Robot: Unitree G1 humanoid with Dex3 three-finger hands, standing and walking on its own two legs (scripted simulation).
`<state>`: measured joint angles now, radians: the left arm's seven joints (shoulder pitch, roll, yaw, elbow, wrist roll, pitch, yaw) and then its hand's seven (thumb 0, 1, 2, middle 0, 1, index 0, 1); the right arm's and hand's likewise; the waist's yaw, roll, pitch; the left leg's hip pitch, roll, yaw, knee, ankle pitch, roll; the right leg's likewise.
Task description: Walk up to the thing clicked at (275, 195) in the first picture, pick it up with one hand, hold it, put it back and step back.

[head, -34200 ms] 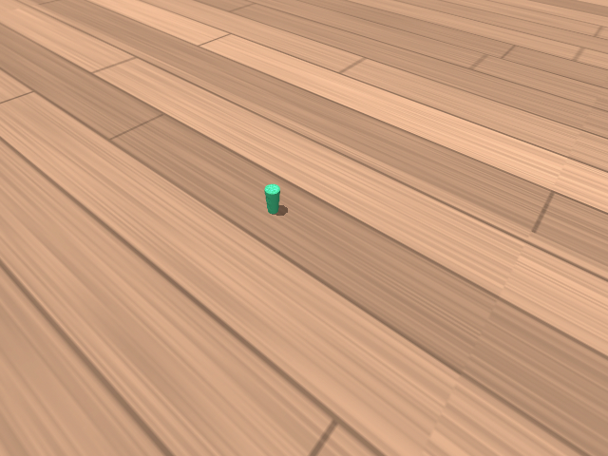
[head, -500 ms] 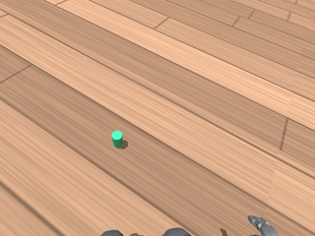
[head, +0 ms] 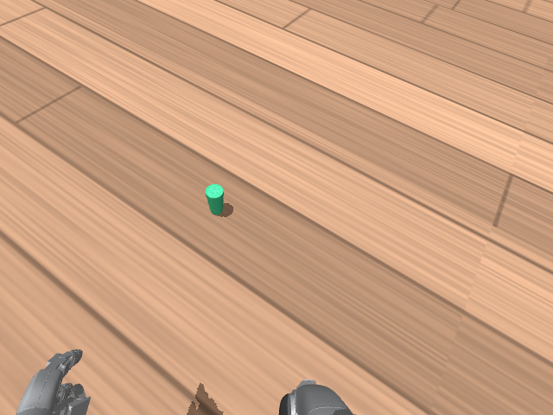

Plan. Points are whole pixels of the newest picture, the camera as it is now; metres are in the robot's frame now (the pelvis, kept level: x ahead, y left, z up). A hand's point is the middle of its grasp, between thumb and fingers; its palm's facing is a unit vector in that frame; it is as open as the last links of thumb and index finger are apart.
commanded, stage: step back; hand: left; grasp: from the side
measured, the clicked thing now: (215, 200) +0.92 +0.17 -0.68
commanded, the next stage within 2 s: stand in 1.42 s
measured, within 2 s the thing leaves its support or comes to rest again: neither
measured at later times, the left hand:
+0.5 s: hand out of the picture -0.07 +0.23 -0.13, palm faces -0.02 -0.91 -0.41, open 7.4 cm
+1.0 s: hand out of the picture +0.00 +0.22 -0.12, palm faces +0.00 -0.92 -0.40, open 7.4 cm
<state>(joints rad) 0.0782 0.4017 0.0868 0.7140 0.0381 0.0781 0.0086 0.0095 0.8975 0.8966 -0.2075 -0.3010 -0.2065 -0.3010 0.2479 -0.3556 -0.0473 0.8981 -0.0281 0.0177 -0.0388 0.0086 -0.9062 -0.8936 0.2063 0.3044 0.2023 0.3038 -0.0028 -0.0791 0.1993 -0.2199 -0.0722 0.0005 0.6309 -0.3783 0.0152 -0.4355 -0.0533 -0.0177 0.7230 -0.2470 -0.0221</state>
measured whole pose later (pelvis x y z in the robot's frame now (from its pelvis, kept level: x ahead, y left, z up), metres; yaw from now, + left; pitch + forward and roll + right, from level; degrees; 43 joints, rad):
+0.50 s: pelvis -0.13 -0.04 +0.01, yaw -3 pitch -3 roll +0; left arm 0.27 0.35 0.06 0.95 0.05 0.01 0.00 0.01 0.90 0.90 -0.21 -0.30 -0.21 -0.30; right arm 0.21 -0.42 -0.06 0.91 -0.02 0.03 0.00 0.01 -0.91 -0.89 0.21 0.30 0.20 0.30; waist 0.03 0.06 0.04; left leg -0.40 -0.03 -0.10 0.90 -0.42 0.00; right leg -0.23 0.00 0.05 0.64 -0.37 0.01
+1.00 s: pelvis -0.11 -0.05 +0.01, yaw +0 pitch -3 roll -1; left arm 0.13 0.36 0.06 0.97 0.03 -0.03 0.00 0.01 0.90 0.90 -0.21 -0.30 -0.20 -0.30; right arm 0.25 -0.38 -0.05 0.99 -0.01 0.01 -0.01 0.01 -0.91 -0.89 0.21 0.30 0.20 0.30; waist -0.01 0.03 0.08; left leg -0.27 -0.02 -0.09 0.79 -0.51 0.01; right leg -0.29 0.00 -0.06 0.60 -0.26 -0.03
